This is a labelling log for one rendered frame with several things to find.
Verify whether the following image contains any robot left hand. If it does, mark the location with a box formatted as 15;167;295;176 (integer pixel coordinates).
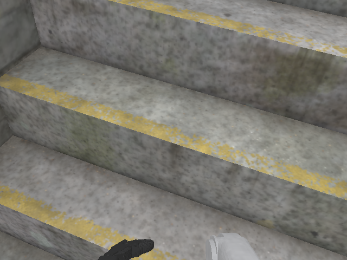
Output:
98;239;154;260

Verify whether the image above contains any robot right thigh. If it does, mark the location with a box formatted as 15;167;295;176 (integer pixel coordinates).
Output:
205;233;260;260

